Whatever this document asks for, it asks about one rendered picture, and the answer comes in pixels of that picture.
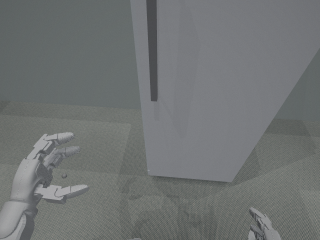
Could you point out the handle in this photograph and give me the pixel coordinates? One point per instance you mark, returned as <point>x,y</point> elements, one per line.
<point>151,9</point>

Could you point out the right robot hand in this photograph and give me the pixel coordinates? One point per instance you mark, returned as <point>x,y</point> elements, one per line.
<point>264,224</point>

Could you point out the left robot hand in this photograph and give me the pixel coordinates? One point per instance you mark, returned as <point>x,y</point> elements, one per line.
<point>26,184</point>

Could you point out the left robot forearm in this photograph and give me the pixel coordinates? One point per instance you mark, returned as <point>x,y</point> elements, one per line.
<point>17,220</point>

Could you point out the fridge door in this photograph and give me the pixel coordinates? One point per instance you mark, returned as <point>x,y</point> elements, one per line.
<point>224,69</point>

